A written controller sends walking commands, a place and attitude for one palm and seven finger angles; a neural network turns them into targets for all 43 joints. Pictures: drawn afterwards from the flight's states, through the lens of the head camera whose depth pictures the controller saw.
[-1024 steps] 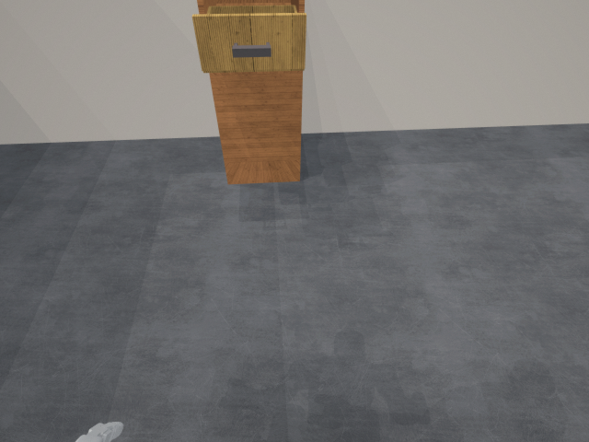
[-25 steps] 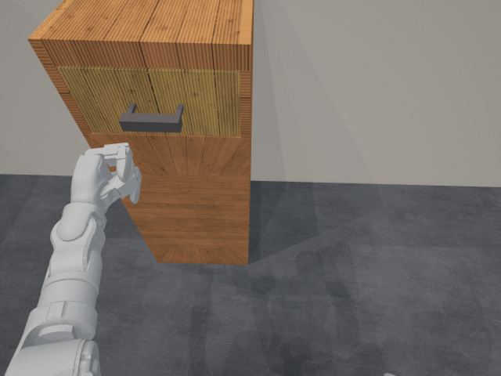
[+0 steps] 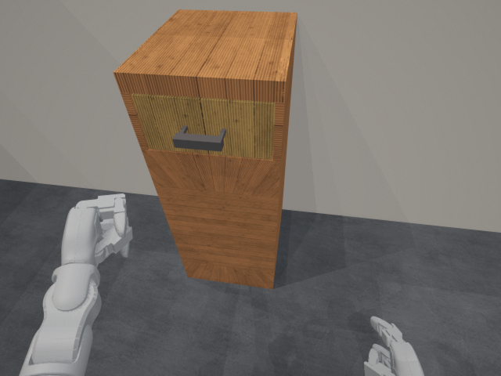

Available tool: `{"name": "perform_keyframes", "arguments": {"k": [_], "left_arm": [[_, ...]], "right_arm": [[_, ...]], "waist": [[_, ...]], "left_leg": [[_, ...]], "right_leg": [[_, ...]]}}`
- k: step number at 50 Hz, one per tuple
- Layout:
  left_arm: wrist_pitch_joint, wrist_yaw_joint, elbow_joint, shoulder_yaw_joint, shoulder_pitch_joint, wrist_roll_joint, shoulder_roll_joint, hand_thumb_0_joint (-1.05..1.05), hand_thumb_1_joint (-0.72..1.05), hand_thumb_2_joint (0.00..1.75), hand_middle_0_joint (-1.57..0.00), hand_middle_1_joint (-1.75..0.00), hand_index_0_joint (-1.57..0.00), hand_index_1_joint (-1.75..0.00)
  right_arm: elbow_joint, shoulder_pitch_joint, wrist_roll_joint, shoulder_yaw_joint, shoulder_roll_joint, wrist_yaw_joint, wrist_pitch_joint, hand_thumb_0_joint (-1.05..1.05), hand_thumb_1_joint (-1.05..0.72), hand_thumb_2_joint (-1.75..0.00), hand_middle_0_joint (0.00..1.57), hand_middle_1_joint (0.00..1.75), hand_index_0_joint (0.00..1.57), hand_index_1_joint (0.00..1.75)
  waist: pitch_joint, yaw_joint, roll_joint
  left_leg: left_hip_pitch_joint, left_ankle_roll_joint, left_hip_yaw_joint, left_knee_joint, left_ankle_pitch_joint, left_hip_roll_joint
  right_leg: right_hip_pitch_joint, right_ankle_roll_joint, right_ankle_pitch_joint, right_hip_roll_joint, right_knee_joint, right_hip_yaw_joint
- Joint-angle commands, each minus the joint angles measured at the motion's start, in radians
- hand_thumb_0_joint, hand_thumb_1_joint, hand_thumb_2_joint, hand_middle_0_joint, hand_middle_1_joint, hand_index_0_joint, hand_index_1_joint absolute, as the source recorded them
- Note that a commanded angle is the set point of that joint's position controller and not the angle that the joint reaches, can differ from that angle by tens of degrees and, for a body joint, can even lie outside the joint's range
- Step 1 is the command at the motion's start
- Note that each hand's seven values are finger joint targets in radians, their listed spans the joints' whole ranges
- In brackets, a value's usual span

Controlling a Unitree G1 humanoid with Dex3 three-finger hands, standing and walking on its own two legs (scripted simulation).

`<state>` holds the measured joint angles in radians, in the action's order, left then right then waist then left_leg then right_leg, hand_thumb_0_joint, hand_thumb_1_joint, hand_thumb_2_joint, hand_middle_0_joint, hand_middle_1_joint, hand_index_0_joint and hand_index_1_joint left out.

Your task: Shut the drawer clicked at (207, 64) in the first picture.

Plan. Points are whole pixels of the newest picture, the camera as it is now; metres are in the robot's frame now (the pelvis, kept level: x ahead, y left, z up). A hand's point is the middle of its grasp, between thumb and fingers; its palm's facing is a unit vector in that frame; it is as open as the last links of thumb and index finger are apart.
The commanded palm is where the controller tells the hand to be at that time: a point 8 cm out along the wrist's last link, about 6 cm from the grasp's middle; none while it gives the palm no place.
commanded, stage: draw the hand back to the body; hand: left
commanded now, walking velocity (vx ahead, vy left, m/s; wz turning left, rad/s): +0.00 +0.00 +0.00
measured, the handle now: (201, 136) +0.62 +0.17 +0.05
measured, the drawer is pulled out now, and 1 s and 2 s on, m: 0.00 0.00 0.00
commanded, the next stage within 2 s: step back with the hand held close in 0.60 s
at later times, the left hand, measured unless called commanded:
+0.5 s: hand (53, 282) +0.18 +0.24 +0.16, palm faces +0.41 -0.82 -0.41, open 3.3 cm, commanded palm +0.14 +0.28 +0.18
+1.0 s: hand (58, 280) +0.19 +0.25 +0.15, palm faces +0.28 -0.83 -0.48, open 3.3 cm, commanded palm +0.12 +0.29 +0.18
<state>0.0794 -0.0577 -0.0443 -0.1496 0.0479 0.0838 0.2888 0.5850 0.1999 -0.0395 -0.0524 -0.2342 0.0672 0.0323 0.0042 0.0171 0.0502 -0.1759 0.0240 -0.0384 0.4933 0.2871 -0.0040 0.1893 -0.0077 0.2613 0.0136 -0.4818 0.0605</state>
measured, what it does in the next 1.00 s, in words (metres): stands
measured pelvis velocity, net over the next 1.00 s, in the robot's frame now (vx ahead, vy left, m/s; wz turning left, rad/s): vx -0.01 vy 0.01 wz -0.01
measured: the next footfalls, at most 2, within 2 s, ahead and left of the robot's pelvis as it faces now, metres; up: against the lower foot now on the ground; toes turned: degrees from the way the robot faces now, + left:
right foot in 1.74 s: -0.21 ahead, -0.10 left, +0.00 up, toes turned +1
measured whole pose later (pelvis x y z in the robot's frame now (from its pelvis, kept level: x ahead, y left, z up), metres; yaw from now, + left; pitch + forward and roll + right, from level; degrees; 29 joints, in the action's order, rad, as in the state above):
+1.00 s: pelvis -0.01 +0.01 +0.00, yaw +0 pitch +0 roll -1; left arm 0.16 -0.10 0.50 -0.33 0.60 0.05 0.37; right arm 0.56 0.18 0.00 0.01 -0.24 0.06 -0.01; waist 0.04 -0.01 0.05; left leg -0.21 0.04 -0.05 0.45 0.24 -0.01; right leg 0.21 0.01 0.20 0.02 -0.40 0.05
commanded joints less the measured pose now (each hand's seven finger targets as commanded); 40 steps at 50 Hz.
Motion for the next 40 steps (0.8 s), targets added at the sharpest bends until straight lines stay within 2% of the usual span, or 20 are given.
{"name": "perform_keyframes", "arguments": {"k": [1,3,5,6,8,10,11,15,17,20,21,25,26,30,31,35,36,37,38,40], "left_arm": [[0.073,-0.048,0.356,-0.090,-0.211,-0.013,0.186,0.00,0.90,0.90,-1.40,-1.60,-1.40,-1.60],[0.076,-0.053,0.395,-0.105,-0.118,-0.011,0.183,0.00,0.90,0.90,-1.40,-1.60,-1.40,-1.60],[0.075,-0.053,0.430,-0.103,-0.032,-0.012,0.166,0.00,0.90,0.90,-1.40,-1.60,-1.40,-1.60],[0.070,-0.050,0.420,-0.113,0.029,-0.010,0.166,0.00,0.90,0.90,-1.40,-1.60,-1.40,-1.60],[0.068,-0.049,0.458,-0.130,0.101,-0.006,0.166,0.00,0.90,0.90,-1.40,-1.60,-1.40,-1.60],[0.071,-0.048,0.506,-0.160,0.157,-0.008,0.179,0.00,0.90,0.90,-1.40,-1.60,-1.40,-1.60],[0.069,-0.047,0.509,-0.180,0.197,-0.008,0.194,0.00,0.90,0.90,-1.40,-1.60,-1.40,-1.60],[0.081,-0.051,0.629,-0.224,0.288,-0.007,0.209,0.00,0.90,0.90,-1.40,-1.60,-1.40,-1.60],[0.084,-0.056,0.699,-0.232,0.321,-0.010,0.217,0.00,0.90,0.90,-1.40,-1.60,-1.40,-1.60],[0.083,-0.063,0.737,-0.247,0.419,-0.011,0.212,0.00,0.90,0.90,-1.40,-1.60,-1.40,-1.60],[0.080,-0.062,0.739,-0.257,0.443,-0.013,0.216,0.00,0.90,0.90,-1.40,-1.60,-1.40,-1.60],[0.072,-0.063,0.667,-0.205,0.381,-0.020,0.165,0.00,0.90,0.90,-1.40,-1.60,-1.40,-1.60],[0.071,-0.064,0.653,-0.198,0.360,-0.023,0.162,0.00,0.90,0.90,-1.40,-1.60,-1.40,-1.60],[0.081,-0.074,0.678,-0.220,0.361,-0.025,0.182,0.00,0.90,0.90,-1.40,-1.60,-1.40,-1.60],[0.080,-0.075,0.685,-0.237,0.366,-0.024,0.201,0.00,0.90,0.90,-1.40,-1.60,-1.40,-1.60],[0.084,-0.078,0.730,-0.239,0.381,-0.024,0.200,0.00,0.90,0.90,-1.40,-1.60,-1.40,-1.60],[0.076,-0.078,0.714,-0.247,0.390,-0.025,0.208,0.00,0.90,0.90,-1.40,-1.60,-1.40,-1.60],[0.118,-0.079,0.803,-0.379,0.280,-0.021,0.333,0.00,0.90,0.90,-1.40,-1.60,-1.40,-1.60],[0.121,-0.071,0.692,-0.329,0.382,-0.024,0.254,0.00,0.90,0.90,-1.40,-1.60,-1.40,-1.60],[0.117,-0.064,0.670,-0.279,0.449,-0.032,0.206,0.00,0.90,0.90,-1.40,-1.60,-1.40,-1.60]], "right_arm": [[-0.138,-0.130,0.011,0.042,-0.105,0.006,0.074,0.00,-0.90,-0.90,0.20,0.30,0.20,0.30],[-0.136,-0.132,0.016,0.044,-0.101,0.002,0.083,0.00,-0.90,-0.90,0.20,0.30,0.20,0.30],[-0.136,-0.137,0.019,0.047,-0.100,-0.002,0.088,0.00,-0.90,-0.90,0.20,0.30,0.20,0.30],[-0.130,-0.137,0.023,0.049,-0.104,-0.003,0.088,0.00,-0.90,-0.90,0.20,0.30,0.20,0.30],[-0.130,-0.140,0.024,0.052,-0.100,-0.007,0.085,0.00,-0.90,-0.90,0.20,0.30,0.20,0.30],[-0.133,-0.142,0.026,0.055,-0.099,-0.012,0.083,0.00,-0.90,-0.90,0.20,0.30,0.20,0.30],[-0.133,-0.150,0.026,0.058,-0.100,-0.011,0.083,0.00,-0.90,-0.90,0.20,0.30,0.20,0.30],[-0.144,-0.145,0.031,0.061,-0.089,-0.010,0.092,0.00,-0.90,-0.90,0.20,0.30,0.20,0.30],[-0.149,-0.146,0.030,0.060,-0.085,-0.007,0.101,0.00,-0.90,-0.90,0.20,0.30,0.20,0.30],[-0.149,-0.135,0.031,0.063,-0.081,-0.005,0.116,0.00,-0.90,-0.90,0.20,0.30,0.20,0.30],[-0.149,-0.137,0.030,0.064,-0.082,-0.003,0.120,0.00,-0.90,-0.90,0.20,0.30,0.20,0.30],[-0.126,-0.120,0.030,0.067,-0.091,0.005,0.119,0.00,-0.90,-0.90,0.20,0.30,0.20,0.30],[-0.122,-0.120,0.029,0.066,-0.093,0.008,0.121,0.00,-0.90,-0.90,0.20,0.30,0.20,0.30],[-0.124,-0.121,0.035,0.067,-0.088,0.014,0.127,0.00,-0.90,-0.90,0.20,0.30,0.20,0.30],[-0.125,-0.126,0.036,0.066,-0.091,0.017,0.130,0.00,-0.90,-0.90,0.20,0.30,0.20,0.30],[-0.130,-0.129,0.040,0.061,-0.083,0.014,0.140,0.00,-0.90,-0.90,0.20,0.30,0.20,0.30],[-0.127,-0.135,0.040,0.059,-0.084,0.015,0.140,0.00,-0.90,-0.90,0.20,0.30,0.20,0.30],[-0.161,-0.123,0.038,0.068,-0.110,0.008,0.111,0.00,-0.90,-0.90,0.20,0.30,0.20,0.30],[-0.134,-0.109,0.040,0.069,-0.090,0.006,0.092,0.00,-0.90,-0.90,0.20,0.30,0.20,0.30],[-0.149,-0.108,0.042,0.076,-0.096,-0.002,0.065,0.00,-0.90,-0.90,0.20,0.30,0.20,0.30]], "waist": [[-0.132,0.001,0.042],[-0.139,0.009,0.022],[-0.125,0.014,0.000],[-0.106,0.020,-0.038],[-0.092,0.022,-0.052],[-0.088,0.027,-0.035],[-0.059,0.032,-0.040],[-0.084,0.039,-0.011],[-0.088,0.040,0.043],[-0.077,0.045,0.019],[-0.049,0.049,0.002],[0.036,0.019,-0.046],[0.071,0.016,-0.029],[-0.021,0.033,-0.015],[-0.033,0.041,-0.009],[-0.074,0.048,0.019],[-0.051,0.053,0.021],[0.048,0.005,-0.014],[0.043,-0.001,-0.059],[0.031,-0.007,-0.077]], "left_leg": [[0.075,0.001,0.048,-0.135,-0.143,0.018],[0.091,0.004,0.042,-0.138,-0.180,0.016],[0.096,0.003,0.040,-0.138,-0.216,0.017],[0.085,0.005,0.041,-0.140,-0.225,0.019],[0.083,0.006,0.036,-0.139,-0.235,0.019],[0.081,0.005,0.036,-0.139,-0.241,0.019],[0.076,0.006,0.033,-0.140,-0.232,0.019],[0.086,0.008,0.028,-0.127,-0.269,0.016],[0.100,0.004,0.030,-0.123,-0.277,0.016],[0.099,0.003,0.029,-0.115,-0.297,0.019],[0.091,0.002,0.032,-0.114,-0.289,0.019],[0.078,0.010,0.031,-0.122,-0.198,0.020],[0.074,0.010,0.032,-0.125,-0.173,0.020],[0.097,0.012,0.038,-0.130,-0.182,0.016],[0.100,0.010,0.040,-0.129,-0.185,0.015],[0.097,0.005,0.041,-0.124,-0.245,0.013],[0.092,0.003,0.043,-0.125,-0.244,0.014],[-0.007,0.025,0.063,-0.100,-0.170,0.034],[-0.001,0.025,0.071,-0.087,-0.152,0.034],[-0.005,0.019,0.067,-0.083,-0.199,0.040]], "right_leg": [[-0.071,-0.024,-0.110,-0.005,0.113,-0.038],[-0.098,-0.022,-0.150,-0.005,0.118,-0.039],[-0.109,-0.021,-0.183,-0.006,0.117,-0.034],[-0.115,-0.019,-0.188,-0.007,0.123,-0.033],[-0.122,-0.016,-0.204,-0.004,0.125,-0.035],[-0.126,-0.016,-0.205,-0.003,0.125,-0.034],[-0.114,-0.015,-0.192,-0.007,0.140,-0.035],[-0.135,-0.014,-0.235,-0.001,0.132,-0.037],[-0.132,-0.015,-0.236,-0.003,0.137,-0.042],[-0.123,-0.013,-0.254,-0.006,0.133,-0.036],[-0.110,-0.014,-0.242,-0.013,0.146,-0.038],[-0.042,-0.007,-0.143,-0.009,0.169,-0.035],[-0.018,-0.008,-0.108,-0.011,0.184,-0.038],[-0.070,-0.011,-0.116,-0.003,0.159,-0.037],[-0.078,-0.012,-0.118,-0.005,0.162,-0.040],[-0.126,-0.015,-0.192,-0.002,0.139,-0.039],[-0.118,-0.016,-0.188,-0.006,0.148,-0.041],[-0.020,-0.015,-0.223,0.049,0.203,-0.153],[-0.010,-0.018,-0.203,0.073,0.210,-0.145],[-0.010,-0.015,-0.229,0.074,0.198,-0.126]]}}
